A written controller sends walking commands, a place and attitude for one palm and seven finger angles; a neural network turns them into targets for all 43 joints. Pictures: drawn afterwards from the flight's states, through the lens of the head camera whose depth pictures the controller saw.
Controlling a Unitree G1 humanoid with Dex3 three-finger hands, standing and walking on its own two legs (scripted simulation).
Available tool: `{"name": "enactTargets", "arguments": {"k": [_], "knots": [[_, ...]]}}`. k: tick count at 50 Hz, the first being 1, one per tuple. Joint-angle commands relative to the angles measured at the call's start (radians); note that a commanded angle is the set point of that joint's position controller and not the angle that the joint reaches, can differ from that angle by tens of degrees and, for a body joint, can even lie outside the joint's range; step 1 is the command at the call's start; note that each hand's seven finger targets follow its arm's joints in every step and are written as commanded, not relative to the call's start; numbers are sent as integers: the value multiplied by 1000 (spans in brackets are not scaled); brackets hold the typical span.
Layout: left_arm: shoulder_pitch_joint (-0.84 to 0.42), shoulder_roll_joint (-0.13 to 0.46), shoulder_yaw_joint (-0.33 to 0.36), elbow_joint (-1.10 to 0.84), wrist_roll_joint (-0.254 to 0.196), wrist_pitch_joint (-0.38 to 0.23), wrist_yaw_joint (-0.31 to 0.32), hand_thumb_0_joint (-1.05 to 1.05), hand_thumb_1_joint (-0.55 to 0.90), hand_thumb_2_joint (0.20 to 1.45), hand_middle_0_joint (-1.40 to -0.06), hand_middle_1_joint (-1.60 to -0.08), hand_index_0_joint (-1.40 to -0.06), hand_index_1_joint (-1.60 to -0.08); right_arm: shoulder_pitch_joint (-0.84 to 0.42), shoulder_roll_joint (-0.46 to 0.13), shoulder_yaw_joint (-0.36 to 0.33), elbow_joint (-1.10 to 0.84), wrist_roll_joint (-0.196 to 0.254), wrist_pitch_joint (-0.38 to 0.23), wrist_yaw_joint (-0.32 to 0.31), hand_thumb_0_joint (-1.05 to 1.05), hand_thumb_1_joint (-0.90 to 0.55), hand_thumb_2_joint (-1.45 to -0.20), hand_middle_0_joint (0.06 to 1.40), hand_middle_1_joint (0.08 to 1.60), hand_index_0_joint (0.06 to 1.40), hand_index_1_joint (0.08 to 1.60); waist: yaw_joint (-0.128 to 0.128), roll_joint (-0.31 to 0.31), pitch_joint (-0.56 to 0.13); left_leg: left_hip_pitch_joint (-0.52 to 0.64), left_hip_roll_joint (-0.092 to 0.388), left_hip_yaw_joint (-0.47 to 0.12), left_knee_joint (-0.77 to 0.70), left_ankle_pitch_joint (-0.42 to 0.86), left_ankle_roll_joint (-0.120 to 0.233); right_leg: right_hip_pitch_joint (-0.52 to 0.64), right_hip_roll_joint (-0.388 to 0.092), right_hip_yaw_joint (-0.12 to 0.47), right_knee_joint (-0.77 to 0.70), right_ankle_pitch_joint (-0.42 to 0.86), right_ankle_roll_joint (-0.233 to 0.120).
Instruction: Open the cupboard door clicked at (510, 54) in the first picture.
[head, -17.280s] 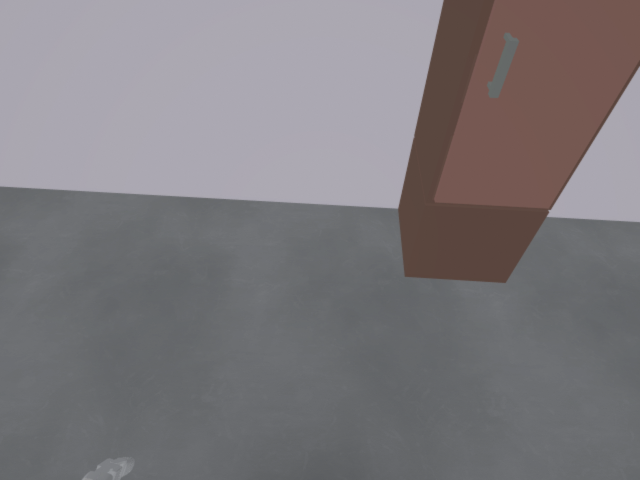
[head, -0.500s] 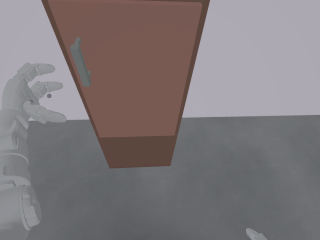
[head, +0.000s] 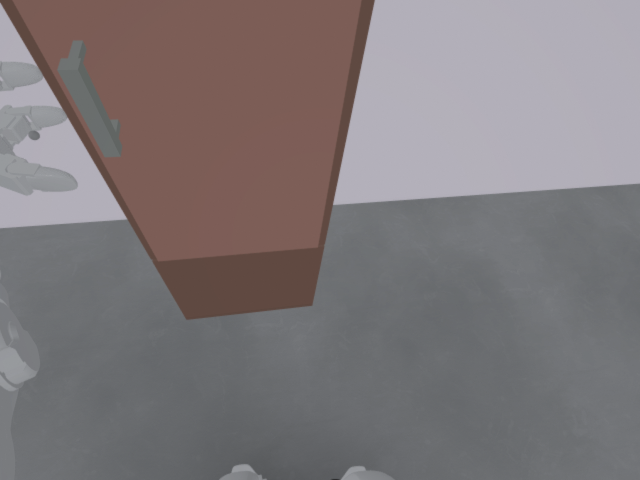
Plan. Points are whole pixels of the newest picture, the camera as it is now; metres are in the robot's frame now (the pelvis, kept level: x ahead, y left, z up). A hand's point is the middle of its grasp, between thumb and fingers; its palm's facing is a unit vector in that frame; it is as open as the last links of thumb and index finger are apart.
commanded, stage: move the hooked fingers beside the handle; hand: left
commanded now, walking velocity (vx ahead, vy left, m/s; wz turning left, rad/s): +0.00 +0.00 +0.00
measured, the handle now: (96, 102) +0.54 +0.25 +0.12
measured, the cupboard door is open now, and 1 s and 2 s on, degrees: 0 0 0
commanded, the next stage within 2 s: slide the fingers in behind the handle in 0.86 s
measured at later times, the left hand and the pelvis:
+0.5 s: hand (31, 135) +0.49 +0.30 +0.13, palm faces +0.09 -1.00 +0.01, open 14.0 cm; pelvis +0.02 +0.00 +0.00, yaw -1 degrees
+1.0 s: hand (39, 133) +0.49 +0.29 +0.13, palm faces +0.08 -1.00 -0.01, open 14.0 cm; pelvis +0.00 +0.00 +0.00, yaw +0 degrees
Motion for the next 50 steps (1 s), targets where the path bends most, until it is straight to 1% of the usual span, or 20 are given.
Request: {"name": "enactTargets", "arguments": {"k": [1,2,5,7,8,13,16,17,22,25,28,33,36,38,43,44,45,46,47,50], "knots": [[-429,393,64,-171,-9,-48,-11,0,-500,300,-300,-1200,-300,-1200,136,-190,-69,-76,-4,2,-16,0,-900,-900,200,300,200,300,18,143,-395,285,1,-68,-40,379,3,108,2,49,-43,349,6],[-440,426,78,-167,-1,-49,-12,0,-500,300,-300,-1200,-300,-1200,140,-191,-67,-76,-3,9,-17,0,-900,-900,200,300,200,300,18,159,-393,280,2,-68,-37,385,2,106,3,51,-43,358,7],[-431,411,60,-152,6,-54,-19,0,-500,300,-300,-1200,-300,-1200,149,-189,-69,-85,-4,21,-14,0,-900,-900,200,300,200,300,6,164,-385,268,3,-64,-31,366,5,88,5,52,-44,342,11],[-415,432,90,-203,-4,-73,-29,0,-500,300,-300,-1200,-300,-1200,162,-190,-75,-90,-7,29,-10,0,-900,-900,200,300,200,300,26,195,-469,336,6,-69,-19,451,-1,100,11,47,-29,391,7],[-379,388,66,-204,-11,-72,-39,0,-500,300,-300,-1200,-300,-1200,165,-187,-76,-94,-8,34,-6,0,-900,-900,200,300,200,300,26,207,-492,369,8,-68,-16,485,-4,89,15,42,-27,402,6],[-363,326,40,-197,-45,-44,-65,0,-500,300,-300,-1200,-300,-1200,166,-187,-82,-88,-6,54,-2,0,-900,-900,200,300,200,300,12,167,-429,371,16,-73,-14,496,1,46,20,29,-38,392,9],[-370,352,71,-241,-49,-41,-53,0,-500,300,-300,-1200,-300,-1200,167,-188,-84,-94,-9,58,-1,0,-900,-900,200,300,200,300,21,171,-448,372,12,-70,-11,515,5,65,20,33,-32,419,6],[-368,401,107,-265,-42,-47,-43,0,-500,300,-300,-1200,-300,-1200,169,-189,-85,-96,-10,59,1,0,-900,-900,200,300,200,300,36,180,-477,380,13,-75,-12,550,1,89,18,34,-25,443,7],[-350,381,108,-324,-33,-78,-3,0,-500,300,-300,-1200,-300,-1200,144,-176,-86,-109,-10,62,13,0,-900,-900,200,300,200,300,39,222,-469,416,17,-74,-4,585,-7,68,23,32,-20,432,6],[-334,301,48,-259,-38,-60,-9,0,-500,300,-300,-1200,-300,-1200,133,-173,-83,-107,-4,63,13,0,-900,-900,200,300,200,300,19,172,-399,379,17,-74,-15,503,-4,47,23,25,-32,387,7],[-344,313,46,-245,-38,-48,-21,0,-500,300,-300,-1200,-300,-1200,129,-176,-81,-108,0,63,5,0,-900,-900,200,300,200,300,24,176,-407,375,14,-78,-17,505,-6,61,18,27,-29,395,5],[-392,237,-15,-261,-42,-59,-10,0,-500,300,-300,-1200,-300,-1200,123,-174,-79,-100,-3,54,1,0,-900,-900,200,300,200,300,4,186,-391,421,24,-101,-21,491,-18,-11,19,17,-33,326,1],[-427,286,26,-240,-49,-68,3,0,-500,300,-300,-1200,-300,-1200,123,-183,-75,-95,-5,50,-3,0,-900,-900,200,300,200,300,0,142,-389,372,18,-97,-21,424,-9,16,16,25,-31,315,0],[-460,239,-21,-224,-36,-66,10,0,-500,300,-300,-1200,-300,-1200,116,-175,-71,-88,-5,44,-3,0,-900,-900,200,300,200,300,-11,166,-380,374,16,-101,-26,396,-11,-2,12,23,-35,290,3],[-453,313,18,-214,-13,-74,24,0,-500,300,-300,-1200,-300,-1200,124,-177,-67,-91,-6,42,-4,0,-900,-900,200,300,200,300,3,189,-423,355,12,-93,-16,408,-10,31,10,33,-24,317,3],[-443,358,54,-230,-8,-82,26,0,-500,300,-300,-1200,-300,-1200,128,-181,-69,-94,-8,43,-3,0,-900,-900,200,300,200,300,19,181,-443,353,13,-97,-16,416,-13,46,11,31,-19,319,2],[-444,327,24,-233,-5,-83,22,0,-500,300,-300,-1200,-300,-1200,123,-177,-68,-96,-5,43,-3,0,-900,-900,200,300,200,300,10,224,-444,371,14,-91,-14,421,-14,27,12,33,-20,316,1],[-452,334,35,-239,-10,-90,23,0,-500,300,-300,-1200,-300,-1200,131,-178,-69,-94,-8,45,-3,0,-900,-900,200,300,200,300,9,192,-448,374,16,-98,-11,435,-14,30,15,28,-15,319,-1],[-453,328,28,-243,-10,-92,19,0,-500,300,-300,-1200,-300,-1200,125,-177,-70,-94,-8,46,-2,0,-900,-900,200,300,200,300,12,224,-446,382,16,-95,-12,441,-17,25,15,29,-20,321,1],[-377,317,43,-214,-31,-80,5,0,-500,300,-300,-1200,-300,-1200,133,-180,-73,-100,-6,48,1,0,-900,-900,200,300,200,300,23,167,-442,361,16,-90,-16,430,-12,51,19,26,-23,330,1]]}}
